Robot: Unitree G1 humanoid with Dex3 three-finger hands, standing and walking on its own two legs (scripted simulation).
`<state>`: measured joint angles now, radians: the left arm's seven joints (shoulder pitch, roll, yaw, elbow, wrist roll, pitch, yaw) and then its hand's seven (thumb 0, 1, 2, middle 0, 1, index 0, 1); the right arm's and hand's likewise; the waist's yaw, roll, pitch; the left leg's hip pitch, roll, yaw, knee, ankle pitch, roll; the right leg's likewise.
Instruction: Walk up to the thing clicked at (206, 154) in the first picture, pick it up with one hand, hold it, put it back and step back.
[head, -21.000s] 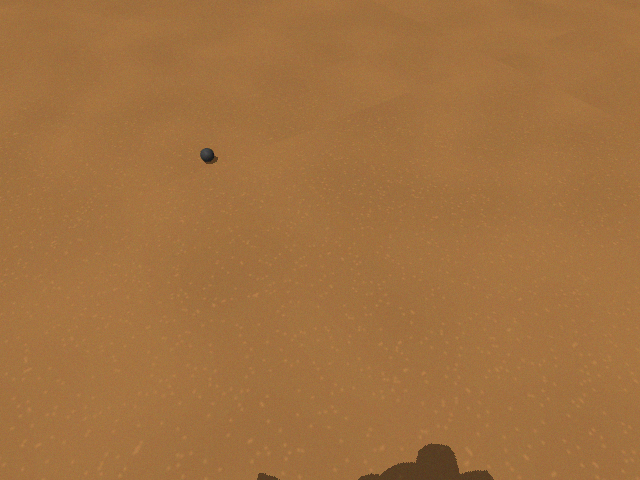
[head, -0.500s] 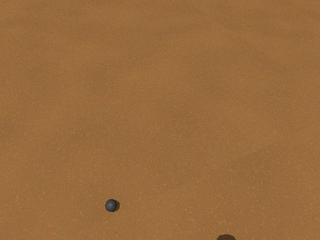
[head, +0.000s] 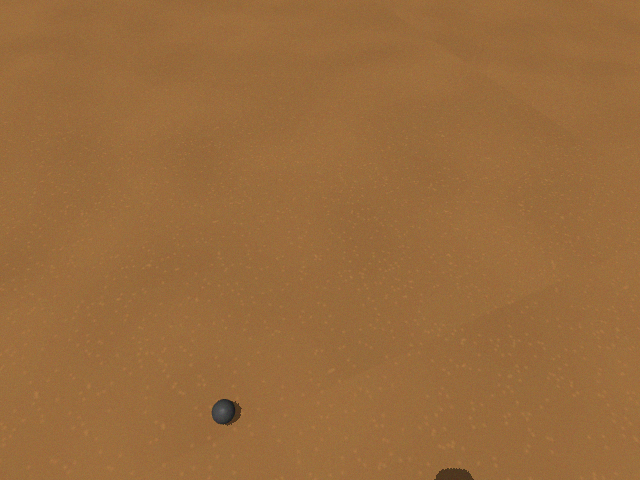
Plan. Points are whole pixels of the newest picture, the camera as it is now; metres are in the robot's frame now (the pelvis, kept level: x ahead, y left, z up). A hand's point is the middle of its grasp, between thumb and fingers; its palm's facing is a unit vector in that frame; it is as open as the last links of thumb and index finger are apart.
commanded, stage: rise first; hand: left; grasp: from above
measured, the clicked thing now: (223, 411) +0.42 +0.26 -0.75
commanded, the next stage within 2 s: none
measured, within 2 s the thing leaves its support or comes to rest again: neither
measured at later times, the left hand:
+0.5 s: hand out of the picture +0.13 +0.26 -0.20, palm faces -0.09 -0.90 -0.42, open 12.8 cm
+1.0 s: hand out of the picture +0.12 +0.27 -0.26, palm faces -0.22 -0.84 -0.50, open 14.1 cm
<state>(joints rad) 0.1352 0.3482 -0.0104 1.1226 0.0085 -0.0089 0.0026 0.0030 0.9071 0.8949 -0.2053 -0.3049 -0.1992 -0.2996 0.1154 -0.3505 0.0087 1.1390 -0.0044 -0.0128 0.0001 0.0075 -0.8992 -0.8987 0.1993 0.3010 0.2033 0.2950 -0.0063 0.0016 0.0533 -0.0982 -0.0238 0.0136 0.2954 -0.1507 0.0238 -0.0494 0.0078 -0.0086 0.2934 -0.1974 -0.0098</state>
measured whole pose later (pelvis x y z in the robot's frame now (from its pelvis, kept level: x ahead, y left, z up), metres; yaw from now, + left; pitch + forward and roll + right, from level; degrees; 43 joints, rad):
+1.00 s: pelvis -0.01 +0.01 -0.12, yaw -1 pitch +21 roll -3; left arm 0.29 0.35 0.12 0.40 0.28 0.18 0.01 -0.01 -0.52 0.93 -0.09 -1.08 -0.10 -1.06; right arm 0.18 -0.24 -0.02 0.52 0.02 -0.13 -0.01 0.01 -0.90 -0.90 0.20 0.30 0.20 0.29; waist -0.02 0.01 -0.13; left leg -1.08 0.01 -0.01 1.27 -0.56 0.03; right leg -1.00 0.03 -0.05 1.23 -0.60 -0.01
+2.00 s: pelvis -0.11 +0.00 -0.41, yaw -7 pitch +33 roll -7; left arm -0.63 0.75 0.18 1.17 1.14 -0.38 0.29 0.00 -0.51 1.01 -0.07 -1.02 -0.07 -1.02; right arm 0.12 -0.28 -0.01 0.77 -0.07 -0.05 0.10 0.01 -0.88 -0.89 0.20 0.30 0.20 0.29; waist -0.08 -0.01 -0.10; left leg -2.21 0.05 -0.07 2.24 -0.62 0.05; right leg -2.10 0.04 -0.14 2.20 -0.69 -0.03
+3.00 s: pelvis -0.10 +0.00 -0.46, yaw -12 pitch +31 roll -10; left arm -0.80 0.87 0.21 1.39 1.26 -0.36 0.41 0.00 -0.54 1.00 -0.08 -1.02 -0.07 -1.02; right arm 0.07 -0.27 0.08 0.76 -0.16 -0.03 0.13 0.00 -0.91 -0.90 0.20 0.30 0.20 0.29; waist -0.16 -0.06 0.00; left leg -2.34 0.07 -0.12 2.44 -0.67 0.06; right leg -2.21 0.06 -0.20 2.36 -0.71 -0.03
